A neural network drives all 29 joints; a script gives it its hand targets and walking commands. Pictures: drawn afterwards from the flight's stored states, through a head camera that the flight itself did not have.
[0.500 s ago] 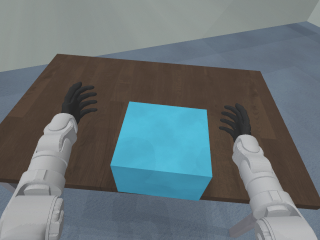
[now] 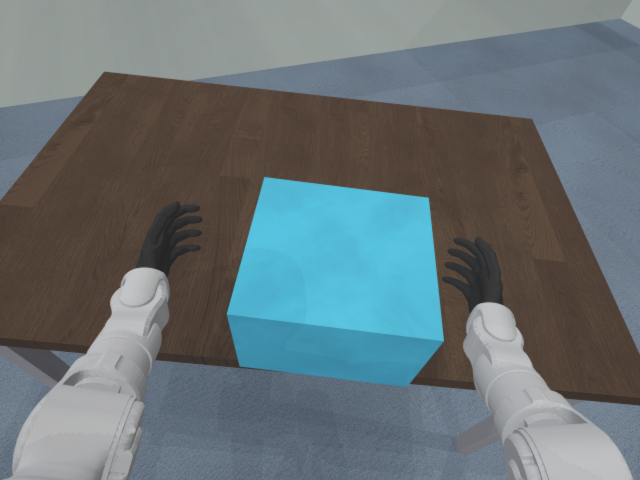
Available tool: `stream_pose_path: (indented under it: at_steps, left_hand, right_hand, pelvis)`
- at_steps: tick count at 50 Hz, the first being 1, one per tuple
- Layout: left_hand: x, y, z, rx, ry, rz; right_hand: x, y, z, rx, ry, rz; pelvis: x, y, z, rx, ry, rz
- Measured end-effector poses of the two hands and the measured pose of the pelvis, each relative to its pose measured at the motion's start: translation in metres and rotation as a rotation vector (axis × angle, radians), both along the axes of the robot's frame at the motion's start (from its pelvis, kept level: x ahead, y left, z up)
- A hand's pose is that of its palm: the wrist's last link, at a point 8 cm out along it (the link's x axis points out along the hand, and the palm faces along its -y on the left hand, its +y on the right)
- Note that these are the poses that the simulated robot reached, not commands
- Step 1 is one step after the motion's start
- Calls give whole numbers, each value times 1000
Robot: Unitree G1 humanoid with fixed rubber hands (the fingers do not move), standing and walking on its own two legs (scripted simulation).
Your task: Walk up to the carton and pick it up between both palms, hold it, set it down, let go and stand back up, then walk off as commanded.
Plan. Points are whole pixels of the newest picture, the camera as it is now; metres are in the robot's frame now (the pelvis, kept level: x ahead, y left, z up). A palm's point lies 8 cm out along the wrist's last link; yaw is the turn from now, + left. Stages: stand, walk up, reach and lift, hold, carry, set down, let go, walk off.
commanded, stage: reach and lift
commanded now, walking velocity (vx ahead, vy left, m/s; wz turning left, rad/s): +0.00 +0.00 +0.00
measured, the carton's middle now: (335, 281) +0.41 +0.00 -0.02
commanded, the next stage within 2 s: none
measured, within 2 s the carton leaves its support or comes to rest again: leaves its support in 1.94 s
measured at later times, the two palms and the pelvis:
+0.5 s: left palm (200, 263) +0.40 +0.19 +0.02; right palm (460, 295) +0.38 -0.17 +0.02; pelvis +0.00 +0.00 -0.01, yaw +0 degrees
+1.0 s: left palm (212, 262) +0.41 +0.17 +0.02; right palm (459, 294) +0.38 -0.16 +0.02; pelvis +0.00 +0.00 -0.01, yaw +0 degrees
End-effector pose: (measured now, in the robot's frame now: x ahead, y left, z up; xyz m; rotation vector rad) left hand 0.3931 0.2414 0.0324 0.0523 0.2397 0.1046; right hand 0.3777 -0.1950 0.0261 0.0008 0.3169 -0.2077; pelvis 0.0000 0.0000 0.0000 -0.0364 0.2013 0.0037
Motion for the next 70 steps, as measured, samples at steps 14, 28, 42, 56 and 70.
stream_pose_path:
  at_steps: [14, 28, 42, 56, 70]
  left_hand:
    - [4, -18, -4, -5, -15, -29]
    - [11, -57, -12, -96, -18, -32]
    - [12, -62, -11, -101, -26, -24]
    - [14, -68, -13, -106, -28, -20]
    - [12, -68, -11, -83, -43, -30]
  right_hand:
    - [6, 22, -2, 39, -3, 41]
    - [5, 30, -4, 0, -18, 50]
    - [5, 30, -3, -30, -24, 51]
    - [4, 32, -3, -44, -27, 42]
    - [3, 32, -1, -86, -46, 52]
  pelvis:
    - [-5, 1, -6, -1, 35, -2]
    - [-3, 0, -6, 1, 48, -2]
    - [-2, -2, -6, 3, 50, -2]
    - [-2, -2, -6, 3, 51, -3]
    - [-1, -4, 1, 6, 88, -2]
